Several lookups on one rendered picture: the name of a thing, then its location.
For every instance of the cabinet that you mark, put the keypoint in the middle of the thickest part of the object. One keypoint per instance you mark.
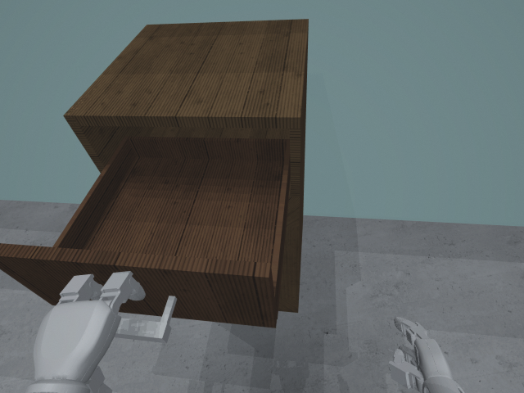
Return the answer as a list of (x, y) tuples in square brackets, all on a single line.
[(237, 79)]

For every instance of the handle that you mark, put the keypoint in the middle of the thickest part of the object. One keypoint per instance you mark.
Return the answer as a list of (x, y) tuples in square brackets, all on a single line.
[(148, 330)]

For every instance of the drawer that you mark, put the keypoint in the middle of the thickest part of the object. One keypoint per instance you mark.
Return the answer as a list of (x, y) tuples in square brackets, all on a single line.
[(202, 219)]

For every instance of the right robot hand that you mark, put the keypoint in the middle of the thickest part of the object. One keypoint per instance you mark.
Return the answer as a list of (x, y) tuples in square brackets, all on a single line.
[(411, 368)]

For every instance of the left robot hand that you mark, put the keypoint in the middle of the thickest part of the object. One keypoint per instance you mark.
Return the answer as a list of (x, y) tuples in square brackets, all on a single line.
[(77, 332)]

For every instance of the right robot forearm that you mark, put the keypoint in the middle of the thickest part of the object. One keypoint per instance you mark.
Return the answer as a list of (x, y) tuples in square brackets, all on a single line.
[(441, 385)]

